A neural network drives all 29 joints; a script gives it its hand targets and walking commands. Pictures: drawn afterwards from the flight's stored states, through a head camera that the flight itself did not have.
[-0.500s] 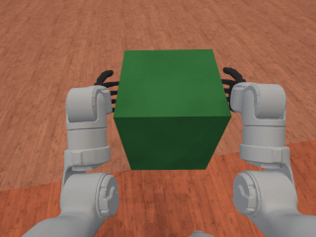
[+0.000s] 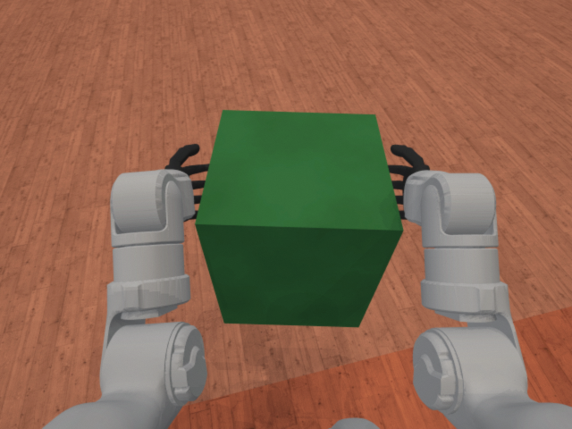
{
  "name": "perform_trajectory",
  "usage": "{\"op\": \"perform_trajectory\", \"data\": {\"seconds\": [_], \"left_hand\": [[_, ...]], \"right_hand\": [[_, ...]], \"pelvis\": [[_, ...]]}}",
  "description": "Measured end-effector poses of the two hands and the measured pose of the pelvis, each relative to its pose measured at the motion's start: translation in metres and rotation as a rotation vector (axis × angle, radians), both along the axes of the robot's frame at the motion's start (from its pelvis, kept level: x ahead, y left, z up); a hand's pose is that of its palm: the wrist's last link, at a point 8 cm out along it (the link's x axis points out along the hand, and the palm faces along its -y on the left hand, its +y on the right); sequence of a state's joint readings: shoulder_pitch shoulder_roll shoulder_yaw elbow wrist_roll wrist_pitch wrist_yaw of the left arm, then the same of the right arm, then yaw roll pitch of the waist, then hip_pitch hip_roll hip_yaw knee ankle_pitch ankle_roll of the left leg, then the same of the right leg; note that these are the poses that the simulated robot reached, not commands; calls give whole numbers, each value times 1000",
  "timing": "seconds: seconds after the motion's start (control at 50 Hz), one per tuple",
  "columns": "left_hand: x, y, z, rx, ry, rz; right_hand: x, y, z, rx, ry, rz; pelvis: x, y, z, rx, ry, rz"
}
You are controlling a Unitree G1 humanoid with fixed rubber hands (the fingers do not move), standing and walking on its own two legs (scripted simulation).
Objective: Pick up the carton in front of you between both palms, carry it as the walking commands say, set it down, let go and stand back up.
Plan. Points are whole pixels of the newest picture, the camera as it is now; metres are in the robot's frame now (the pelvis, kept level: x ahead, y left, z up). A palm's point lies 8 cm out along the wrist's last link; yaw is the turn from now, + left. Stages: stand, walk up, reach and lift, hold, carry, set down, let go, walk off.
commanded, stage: carry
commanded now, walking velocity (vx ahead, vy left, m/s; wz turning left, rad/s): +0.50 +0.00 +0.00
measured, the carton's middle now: (294, 225) +0.38 -0.02 +0.07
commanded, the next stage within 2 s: none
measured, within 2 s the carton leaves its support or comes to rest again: neither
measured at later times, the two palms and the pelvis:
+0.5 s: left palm (183, 56) +0.65 +0.14 +0.20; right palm (358, 35) +0.68 -0.15 +0.20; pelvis +0.29 -0.04 +0.04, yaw +1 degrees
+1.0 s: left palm out of the picture +0.98 +0.15 +0.17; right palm out of the picture +0.96 -0.15 +0.18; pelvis +0.61 +0.01 +0.06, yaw +0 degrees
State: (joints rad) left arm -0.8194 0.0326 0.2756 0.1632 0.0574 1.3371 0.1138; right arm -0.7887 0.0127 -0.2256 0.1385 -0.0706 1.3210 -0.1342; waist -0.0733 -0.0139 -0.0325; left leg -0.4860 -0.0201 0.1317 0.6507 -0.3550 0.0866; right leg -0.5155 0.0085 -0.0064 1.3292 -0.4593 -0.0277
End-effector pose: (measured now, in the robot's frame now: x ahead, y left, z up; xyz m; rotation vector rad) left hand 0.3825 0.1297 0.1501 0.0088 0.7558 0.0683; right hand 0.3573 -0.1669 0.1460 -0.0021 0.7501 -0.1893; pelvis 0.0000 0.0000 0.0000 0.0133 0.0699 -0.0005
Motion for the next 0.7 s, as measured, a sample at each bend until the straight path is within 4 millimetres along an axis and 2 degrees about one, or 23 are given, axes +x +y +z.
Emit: {"op": "perform_trajectory", "data": {"seconds": [0.06,0.12,0.2,0.26,0.32,0.38,0.44,0.5,0.58,0.64,0.7], "left_hand": [[36,-10,8,-9,-6,-24],[72,-16,21,-21,-50,-25],[121,-19,41,-20,-103,-3],[160,-19,49,0,-116,24],[190,-14,46,35,-90,61],[209,-3,37,45,-21,100],[231,6,37,49,5,131],[262,12,46,43,-19,154],[316,17,63,31,-72,158],[361,20,69,23,-92,142],[408,24,64,20,-87,103]], "right_hand": [[26,-10,8,6,-7,-35],[62,-16,24,13,-53,-52],[120,-19,44,28,-106,-39],[169,-20,49,30,-116,-2],[216,-16,46,31,-89,57],[253,-5,43,31,-20,105],[288,6,44,37,5,135],[324,12,52,50,-19,143],[372,16,67,61,-72,127],[410,19,72,57,-93,107],[448,22,71,37,-88,79]], "pelvis": [[29,2,11,-13,4,-5],[62,0,17,-18,9,-8],[115,-8,19,-18,15,-8],[162,-19,13,-28,7,0],[201,-31,12,-40,-7,9],[232,-38,24,-20,-5,8],[261,-41,36,-6,-1,14],[291,-41,43,0,5,18],[337,-34,46,-1,15,17],[378,-25,44,-8,17,14],[425,-10,37,-23,1,8]]}}
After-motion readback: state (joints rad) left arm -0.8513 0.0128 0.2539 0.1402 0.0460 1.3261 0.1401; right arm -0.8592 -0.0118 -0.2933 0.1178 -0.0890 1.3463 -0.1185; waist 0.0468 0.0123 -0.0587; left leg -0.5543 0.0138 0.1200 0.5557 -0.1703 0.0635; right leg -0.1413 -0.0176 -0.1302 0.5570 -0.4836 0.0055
